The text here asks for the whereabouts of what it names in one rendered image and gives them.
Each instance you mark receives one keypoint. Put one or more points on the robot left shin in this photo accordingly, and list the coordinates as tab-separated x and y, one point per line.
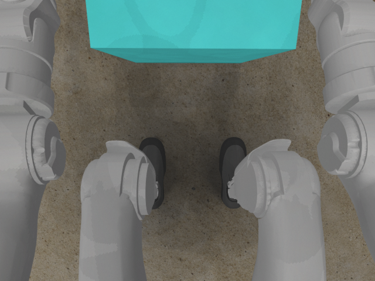
113	146

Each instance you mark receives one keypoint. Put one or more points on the right robot upper arm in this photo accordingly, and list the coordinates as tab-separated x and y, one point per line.
347	149

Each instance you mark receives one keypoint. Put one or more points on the robot right thigh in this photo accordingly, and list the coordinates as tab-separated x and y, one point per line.
291	246

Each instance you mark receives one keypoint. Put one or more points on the left robot upper arm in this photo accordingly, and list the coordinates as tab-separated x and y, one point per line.
31	155

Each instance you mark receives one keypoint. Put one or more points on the robot right forearm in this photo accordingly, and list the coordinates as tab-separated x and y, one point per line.
345	39

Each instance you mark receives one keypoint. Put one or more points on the robot left forearm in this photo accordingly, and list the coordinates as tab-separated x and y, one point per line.
27	29

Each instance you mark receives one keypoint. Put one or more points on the carton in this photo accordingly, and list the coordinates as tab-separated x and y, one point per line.
193	31

